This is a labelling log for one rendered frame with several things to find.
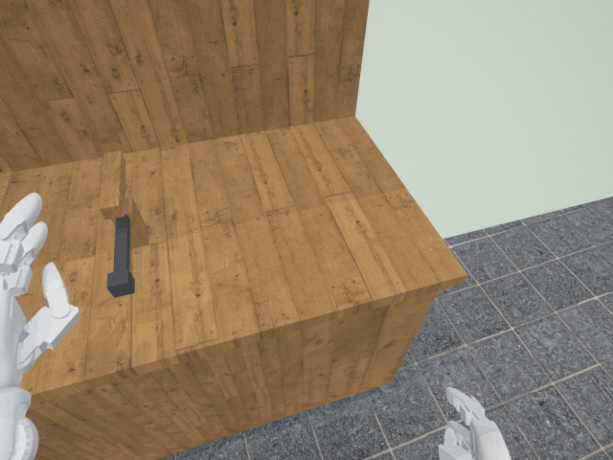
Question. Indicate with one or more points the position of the counter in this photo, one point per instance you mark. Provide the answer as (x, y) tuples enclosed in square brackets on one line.
[(280, 264)]

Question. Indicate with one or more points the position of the left robot hand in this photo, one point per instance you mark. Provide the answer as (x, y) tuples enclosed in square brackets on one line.
[(19, 245)]

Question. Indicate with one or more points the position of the tap lever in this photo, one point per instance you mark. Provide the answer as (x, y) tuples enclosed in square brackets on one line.
[(120, 282)]

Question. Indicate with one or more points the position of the right robot hand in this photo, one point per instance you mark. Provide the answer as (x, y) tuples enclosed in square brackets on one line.
[(483, 440)]

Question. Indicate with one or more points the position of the left robot forearm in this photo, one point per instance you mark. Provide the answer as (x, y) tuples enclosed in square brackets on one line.
[(18, 434)]

